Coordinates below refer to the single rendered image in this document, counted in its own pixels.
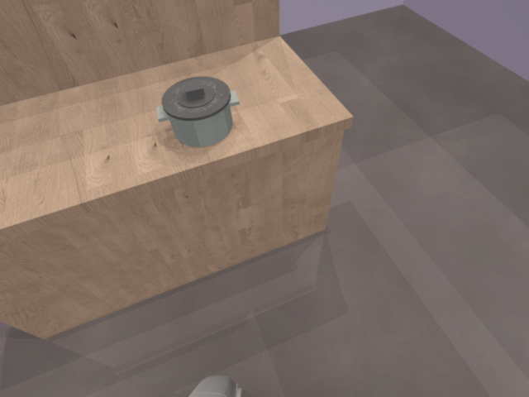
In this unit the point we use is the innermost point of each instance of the robot left thigh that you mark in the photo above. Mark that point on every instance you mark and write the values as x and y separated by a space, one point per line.
217 386

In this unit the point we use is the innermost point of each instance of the lid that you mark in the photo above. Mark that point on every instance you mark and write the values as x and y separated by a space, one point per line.
176 104

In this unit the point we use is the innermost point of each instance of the knob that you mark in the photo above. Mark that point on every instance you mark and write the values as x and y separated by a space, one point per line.
194 88

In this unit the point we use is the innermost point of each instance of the table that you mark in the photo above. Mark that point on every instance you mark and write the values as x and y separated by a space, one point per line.
101 206

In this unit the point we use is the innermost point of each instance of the pot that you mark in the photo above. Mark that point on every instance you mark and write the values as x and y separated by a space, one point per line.
204 132

